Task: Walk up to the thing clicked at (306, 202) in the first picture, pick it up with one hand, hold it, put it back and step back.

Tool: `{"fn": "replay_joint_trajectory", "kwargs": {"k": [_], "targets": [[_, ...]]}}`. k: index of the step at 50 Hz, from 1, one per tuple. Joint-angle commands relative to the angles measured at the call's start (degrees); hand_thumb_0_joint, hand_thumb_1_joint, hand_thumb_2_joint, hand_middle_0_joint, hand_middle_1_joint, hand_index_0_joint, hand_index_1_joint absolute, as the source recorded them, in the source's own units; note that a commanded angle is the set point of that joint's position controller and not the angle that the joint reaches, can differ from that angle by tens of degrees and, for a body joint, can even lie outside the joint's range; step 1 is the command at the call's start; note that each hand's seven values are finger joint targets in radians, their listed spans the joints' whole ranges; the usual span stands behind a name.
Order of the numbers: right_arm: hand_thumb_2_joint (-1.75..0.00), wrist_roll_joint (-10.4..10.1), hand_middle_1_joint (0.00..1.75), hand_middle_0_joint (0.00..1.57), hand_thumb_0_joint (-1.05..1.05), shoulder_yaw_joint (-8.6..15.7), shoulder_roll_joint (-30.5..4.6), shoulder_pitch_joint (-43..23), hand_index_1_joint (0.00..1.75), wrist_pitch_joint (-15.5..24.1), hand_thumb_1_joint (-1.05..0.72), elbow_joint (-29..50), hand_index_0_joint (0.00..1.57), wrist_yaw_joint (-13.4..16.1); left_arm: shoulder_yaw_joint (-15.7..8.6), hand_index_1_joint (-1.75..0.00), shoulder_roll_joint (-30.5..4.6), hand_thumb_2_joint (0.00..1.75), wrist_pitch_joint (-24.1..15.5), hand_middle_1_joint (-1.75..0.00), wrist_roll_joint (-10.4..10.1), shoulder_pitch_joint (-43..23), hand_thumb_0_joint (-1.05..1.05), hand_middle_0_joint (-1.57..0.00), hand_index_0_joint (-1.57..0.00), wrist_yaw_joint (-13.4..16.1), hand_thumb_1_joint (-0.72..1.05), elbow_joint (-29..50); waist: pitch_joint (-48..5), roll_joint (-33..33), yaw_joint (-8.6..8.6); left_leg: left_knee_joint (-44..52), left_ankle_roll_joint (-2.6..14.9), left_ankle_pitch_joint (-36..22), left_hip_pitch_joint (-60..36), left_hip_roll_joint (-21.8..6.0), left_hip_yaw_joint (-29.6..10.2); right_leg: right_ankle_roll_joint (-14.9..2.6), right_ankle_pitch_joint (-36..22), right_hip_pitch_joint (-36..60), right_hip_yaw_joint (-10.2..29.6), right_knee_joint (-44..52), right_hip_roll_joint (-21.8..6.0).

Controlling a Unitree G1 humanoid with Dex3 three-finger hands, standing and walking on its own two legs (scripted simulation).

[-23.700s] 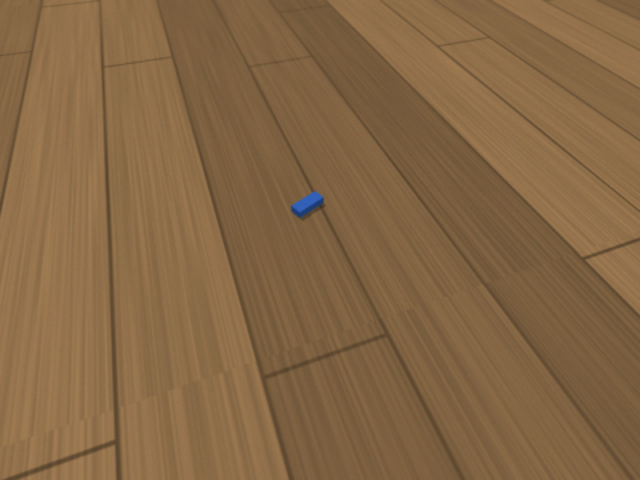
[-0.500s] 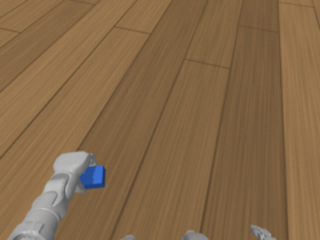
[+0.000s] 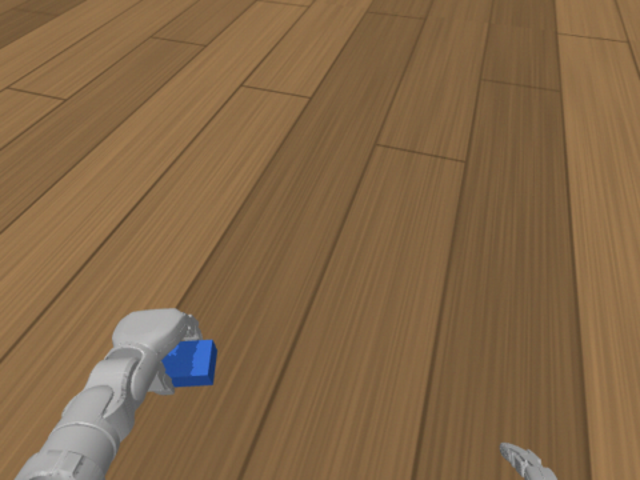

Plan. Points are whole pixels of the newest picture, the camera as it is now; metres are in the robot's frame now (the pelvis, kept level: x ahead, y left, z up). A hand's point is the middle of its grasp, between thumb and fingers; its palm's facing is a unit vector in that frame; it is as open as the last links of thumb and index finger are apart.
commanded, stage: hold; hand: left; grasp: from above
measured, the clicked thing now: (165, 364) +0.30 +0.23 -0.09
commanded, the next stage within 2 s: crouch in 1.36 s
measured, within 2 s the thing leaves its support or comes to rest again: neither
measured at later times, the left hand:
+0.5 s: hand (161, 375) +0.27 +0.21 -0.04, palm faces -0.47 -0.05 -0.88, open 8.4 cm
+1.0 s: hand (163, 366) +0.28 +0.21 -0.03, palm faces -0.47 -0.05 -0.88, open 8.4 cm
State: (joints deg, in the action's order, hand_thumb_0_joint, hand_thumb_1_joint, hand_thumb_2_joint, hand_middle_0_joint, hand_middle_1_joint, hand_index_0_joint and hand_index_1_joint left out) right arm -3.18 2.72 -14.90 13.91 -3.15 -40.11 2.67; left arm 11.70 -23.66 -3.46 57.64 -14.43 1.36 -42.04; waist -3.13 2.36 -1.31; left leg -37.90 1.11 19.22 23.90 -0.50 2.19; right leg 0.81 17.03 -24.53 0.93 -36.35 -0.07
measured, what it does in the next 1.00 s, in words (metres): stands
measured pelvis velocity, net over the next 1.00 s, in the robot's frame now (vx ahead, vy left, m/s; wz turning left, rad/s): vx -0.01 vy -0.01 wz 0.00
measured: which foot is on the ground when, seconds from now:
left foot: down 0.00-1.00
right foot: down 0.00-1.00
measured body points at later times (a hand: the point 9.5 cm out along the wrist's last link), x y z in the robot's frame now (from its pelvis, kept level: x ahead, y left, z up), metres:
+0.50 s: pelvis -0.02 -0.01 +0.01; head -0.01 -0.03 +0.46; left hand +0.29 +0.21 +0.01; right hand +0.11 -0.27 -0.11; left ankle +0.00 +0.10 -0.72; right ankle +0.01 -0.13 -0.72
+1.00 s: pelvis -0.01 -0.01 +0.01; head +0.00 -0.03 +0.46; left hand +0.30 +0.21 +0.02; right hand +0.13 -0.26 -0.10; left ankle +0.00 +0.10 -0.72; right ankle +0.01 -0.13 -0.72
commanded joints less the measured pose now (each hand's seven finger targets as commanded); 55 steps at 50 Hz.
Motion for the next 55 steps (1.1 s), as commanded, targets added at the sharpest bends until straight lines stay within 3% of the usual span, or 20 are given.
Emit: {"fn": "replay_joint_trajectory", "kwargs": {"k": [1,22,25,26,31,34,39,40,41,44,46,49,52,53,55], "targets": [[-0.9,0.02,0.3,0.2,0.0,2.65,-8.44,-2.12,0.3,2.18,-0.89,6.82,0.2,0.57,-6.34,-0.37,-12.71,0.53,0.06,-0.36,-0.08,-19.04,0.0,-1.14,-1.14,2.37,0.77,12.37,-14.4,0.36,0.08,6.34,-0.82,-16.75,-9.55,1.1,-1.9,-1.99,-12.35,5.2,-0.65,5.22,2.21],[-0.9,0.05,0.3,0.2,0.0,1.74,-7.93,-5.81,0.3,2.45,-0.9,7.34,0.2,1.13,-6.39,-0.41,-12.94,0.54,-0.42,-0.41,-0.63,-20.03,0.0,-1.13,-1.14,1.67,0.77,14.66,-11.37,-0.45,0.33,10.6,-0.27,-9.42,-11.22,1.56,-1.32,-1.61,-6.57,7.27,0.04,9.94,1.5],[-0.9,-0.02,0.3,0.2,0.0,1.57,-7.75,-6.26,0.3,2.51,-0.9,7.15,0.2,1.28,-6.54,-0.4,-13.45,0.55,-0.37,-0.4,-0.67,-20.67,0.0,-1.14,-1.14,1.28,0.77,15.16,-12.42,-0.71,0.31,10.67,-0.15,-10.45,-11.87,1.39,-1.34,-1.51,-7.47,8.18,0.11,9.94,1.58],[-0.9,-0.17,0.3,0.2,0.0,1.63,-7.76,-6.8,0.3,2.48,-0.9,7.47,0.2,1.32,-7.0,-0.4,-14.07,0.55,-0.37,-0.4,-0.86,-20.52,0.0,-1.15,-1.15,1.09,0.78,15.81,-12.56,0.1,1.08,10.79,-0.22,-10.9,-12.12,1.58,-1.08,-1.52,-7.72,8.68,0.08,10.23,1.49],[-0.9,-0.21,0.3,0.2,0.0,1.4,-7.67,-7.56,0.3,2.6,-0.9,7.61,0.2,1.4,-6.6,-0.41,-13.67,0.53,-0.28,-0.42,-1.47,-21.28,0.0,-1.13,-1.15,0.54,0.79,16.84,-11.52,0.52,1.04,11.99,-0.26,-8.72,-12.19,1.36,-1.17,-1.63,-5.72,8.72,0.11,11.05,1.58],[-0.9,-0.31,0.3,0.2,0.0,1.28,-7.54,-7.81,0.3,2.57,-0.9,7.97,0.2,1.5,-6.65,-0.4,-13.23,0.52,-0.06,-0.4,-1.23,-18.33,0.0,-1.13,-1.14,-0.11,0.77,15.95,-10.43,-1.46,0.98,12.25,-0.08,-9.07,-11.87,1.44,-1.32,-1.5,-5.87,9.26,0.12,11.53,1.5],[-0.9,-0.37,0.3,0.2,0.0,1.16,-7.3,-8.23,0.3,2.43,-0.9,7.98,0.2,1.73,-5.78,-0.41,-12.92,0.54,-0.53,-0.41,-1.77,-19.79,0.0,-1.14,-1.15,-1.31,0.78,18.39,-12.38,-0.48,1.0,12.33,-0.16,-11.87,-14.2,1.49,-1.22,-1.6,-8.37,10.11,0.1,11.52,1.55],[-0.9,-0.36,0.3,0.2,0.0,1.09,-7.36,-7.66,0.3,2.44,-0.9,7.63,0.2,1.76,-5.57,-0.39,-12.45,0.52,-0.5,-0.4,-1.62,-19.61,0.0,-1.13,-1.14,-1.27,0.76,18.18,-12.32,-1.08,0.45,12.27,-0.08,-12.69,-14.47,1.38,-1.31,-1.58,-9.38,10.13,0.17,11.37,1.61],[-0.9,-0.41,0.3,0.2,0.0,1.04,-7.22,-7.99,0.3,2.44,-0.9,7.5,0.2,1.86,-6.58,-0.4,-13.74,0.53,-0.55,-0.41,-1.72,-21.28,0.0,-1.13,-1.14,-1.03,0.77,19.26,-13.37,-0.47,1.1,12.26,-0.12,-13.35,-14.53,1.52,-1.22,-1.56,-9.97,10.69,0.04,11.32,1.58],[-0.9,-0.41,0.3,0.2,0.0,1.16,-7.38,-7.42,0.3,2.15,-0.9,7.21,0.2,1.86,-6.88,-0.4,-13.26,0.53,-0.08,-0.4,-1.37,-19.32,0.0,-1.12,-1.13,-0.32,0.75,16.65,-12.17,-0.95,0.92,12.2,-0.19,-15.21,-14.46,1.44,-1.08,-1.61,-11.72,11.02,-0.11,11.2,1.65],[-0.9,-0.37,0.3,0.2,0.0,1.08,-7.25,-7.41,0.3,2.01,-0.9,7.02,0.2,1.86,-5.83,-0.4,-12.55,0.53,0.14,-0.41,-1.08,-21.14,0.0,-1.11,-1.12,-0.04,0.74,16.56,-11.87,-1.02,0.46,12.21,-0.17,-15.55,-14.59,1.38,-1.09,-1.58,-12.21,10.45,-0.21,11.27,1.66],[-0.9,-0.35,0.3,0.2,0.0,1.28,-7.27,-7.67,0.3,1.75,-0.9,7.18,0.2,1.75,-7.91,-0.42,-14.71,0.55,0.25,-0.42,-0.81,-20.92,0.0,-1.11,-1.12,0.19,0.75,17.13,-12.7,0.13,1.74,12.31,-0.2,-15.24,-14.41,1.72,-0.87,-1.6,-11.79,11.36,-0.08,11.62,1.38],[-0.9,-0.25,0.3,0.2,0.0,1.24,-7.28,-7.9,0.3,1.61,-0.9,7.35,0.2,1.61,-5.89,-0.42,-12.98,0.57,-0.04,-0.42,-0.95,-21.2,0.0,-1.15,-1.15,-0.88,0.78,16.8,-12.55,0.03,0.95,12.45,-0.27,-15.87,-15.26,1.42,-1.2,-1.69,-12.17,11.28,-0.13,11.45,1.51],[-0.9,-0.22,0.3,0.2,0.0,1.28,-7.41,-7.73,0.3,1.57,-0.9,7.21,0.2,1.67,-7.08,-0.42,-14.16,0.57,-0.07,-0.42,-0.77,-20.57,0.0,-1.14,-1.15,-0.84,0.78,16.35,-12.65,0.18,1.43,12.49,-0.31,-15.88,-15.05,1.42,-1.37,-1.78,-11.99,11.36,-0.24,11.48,1.56],[-0.9,-0.17,0.3,0.2,0.0,1.24,-7.05,-7.77,0.3,1.51,-0.9,7.48,0.2,1.56,-6.38,-0.42,-12.94,0.55,-0.29,-0.42,-0.8,-19.02,0.0,-1.12,-1.12,-1.09,0.74,16.84,-12.38,0.32,1.47,12.56,-0.38,-16.31,-15.03,1.4,-1.26,-1.82,-12.33,11.54,-0.26,11.52,1.6]]}}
